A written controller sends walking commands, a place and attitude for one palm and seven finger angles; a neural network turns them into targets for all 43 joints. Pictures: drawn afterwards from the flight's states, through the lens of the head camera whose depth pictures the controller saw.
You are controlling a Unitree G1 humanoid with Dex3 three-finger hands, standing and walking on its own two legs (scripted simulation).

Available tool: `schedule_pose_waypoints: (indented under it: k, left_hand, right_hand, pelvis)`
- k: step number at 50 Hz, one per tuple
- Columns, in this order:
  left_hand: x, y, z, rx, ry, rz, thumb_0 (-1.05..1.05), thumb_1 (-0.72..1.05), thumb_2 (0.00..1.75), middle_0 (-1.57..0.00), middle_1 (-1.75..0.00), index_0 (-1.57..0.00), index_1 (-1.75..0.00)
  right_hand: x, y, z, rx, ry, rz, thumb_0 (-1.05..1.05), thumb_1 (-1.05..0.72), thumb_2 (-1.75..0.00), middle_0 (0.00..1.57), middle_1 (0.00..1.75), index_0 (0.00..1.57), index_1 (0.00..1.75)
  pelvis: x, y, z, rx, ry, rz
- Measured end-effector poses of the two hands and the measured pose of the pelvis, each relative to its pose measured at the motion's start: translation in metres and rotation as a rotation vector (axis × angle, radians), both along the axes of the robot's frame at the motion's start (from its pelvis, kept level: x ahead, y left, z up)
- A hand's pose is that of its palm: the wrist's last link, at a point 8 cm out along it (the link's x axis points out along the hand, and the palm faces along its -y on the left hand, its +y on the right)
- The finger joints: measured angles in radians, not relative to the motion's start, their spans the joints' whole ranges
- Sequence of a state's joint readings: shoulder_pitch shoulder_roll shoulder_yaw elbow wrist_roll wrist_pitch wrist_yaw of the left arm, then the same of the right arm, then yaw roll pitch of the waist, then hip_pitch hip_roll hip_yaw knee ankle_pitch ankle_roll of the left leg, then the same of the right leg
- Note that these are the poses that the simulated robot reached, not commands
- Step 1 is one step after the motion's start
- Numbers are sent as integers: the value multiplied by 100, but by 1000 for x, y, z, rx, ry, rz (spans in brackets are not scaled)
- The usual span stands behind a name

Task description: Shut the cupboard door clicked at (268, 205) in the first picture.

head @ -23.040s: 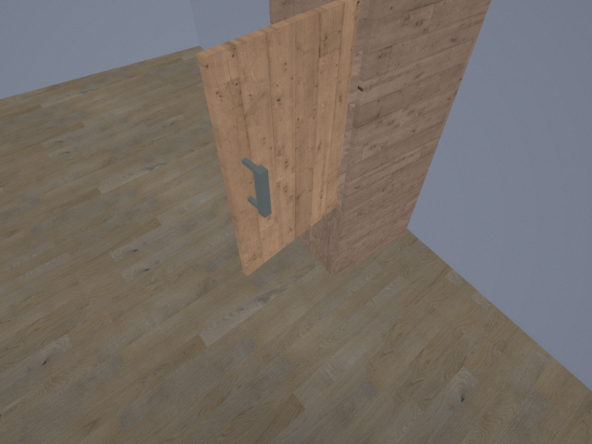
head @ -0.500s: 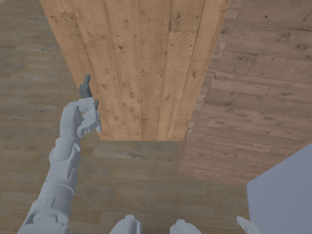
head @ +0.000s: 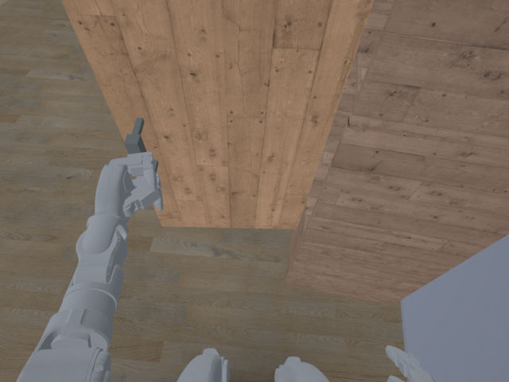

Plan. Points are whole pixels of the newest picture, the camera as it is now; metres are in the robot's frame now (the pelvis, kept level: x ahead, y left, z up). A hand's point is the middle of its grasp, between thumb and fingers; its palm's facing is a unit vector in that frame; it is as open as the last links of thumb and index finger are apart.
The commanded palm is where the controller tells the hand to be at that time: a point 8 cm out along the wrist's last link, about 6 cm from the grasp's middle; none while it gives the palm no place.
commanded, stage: push the door shut along its arc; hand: left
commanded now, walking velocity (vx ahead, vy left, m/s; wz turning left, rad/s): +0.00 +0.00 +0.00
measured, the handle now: (145, 155) +0.47 +0.20 +0.05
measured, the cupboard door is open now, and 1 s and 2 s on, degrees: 100 77 62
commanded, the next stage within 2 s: pull the fist back off the door in 1.70 s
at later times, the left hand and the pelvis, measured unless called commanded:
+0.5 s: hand (163, 162) +0.46 +0.16 +0.05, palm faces -0.15 -0.99 -0.04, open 3.2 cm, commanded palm +0.46 +0.19 +0.06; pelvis -0.01 +0.00 -0.01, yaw +0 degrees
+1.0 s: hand (186, 133) +0.52 +0.13 +0.06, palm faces -0.28 -0.96 -0.02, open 3.1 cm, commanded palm +0.53 +0.16 +0.06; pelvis -0.01 +0.01 -0.03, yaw -2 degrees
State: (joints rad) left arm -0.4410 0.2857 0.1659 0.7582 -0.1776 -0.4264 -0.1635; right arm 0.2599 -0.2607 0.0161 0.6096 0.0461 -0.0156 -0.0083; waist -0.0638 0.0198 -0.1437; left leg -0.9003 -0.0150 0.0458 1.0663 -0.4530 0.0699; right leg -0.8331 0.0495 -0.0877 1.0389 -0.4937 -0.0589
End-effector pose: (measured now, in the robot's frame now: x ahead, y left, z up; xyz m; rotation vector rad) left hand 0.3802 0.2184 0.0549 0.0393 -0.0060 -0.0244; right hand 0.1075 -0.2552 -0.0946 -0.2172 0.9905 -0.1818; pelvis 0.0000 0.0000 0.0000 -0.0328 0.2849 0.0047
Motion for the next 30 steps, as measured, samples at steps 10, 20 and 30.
schedule_pose_waypoints:
  k: [10, 20, 30]
  left_hand:
    - [24, 6, 1, -4, 19, -41, 2, 88, 90, -131, -150, -132, -150]
    - [50, 6, 2, 2, 32, -92, 2, 89, 90, -131, -150, -133, -150]
    - [80, -5, 2, -6, 44, -144, 2, 89, 90, -130, -150, -132, -150]
  right_hand:
    - [-21, -5, -8, -5, 66, -19, 1, -90, -90, 21, 30, 21, 30]
    - [-64, -9, -17, -24, 183, -61, 1, -90, -90, 21, 30, 21, 30]
    - [-96, -8, -18, -39, 252, -100, 1, -90, -90, 21, 30, 21, 30]
  pelvis:
    - [-3, -2, -4, -4, 19, 5]
    - [-8, 0, -11, -16, 50, 8]
    - [-11, 5, -17, -26, 84, 1]
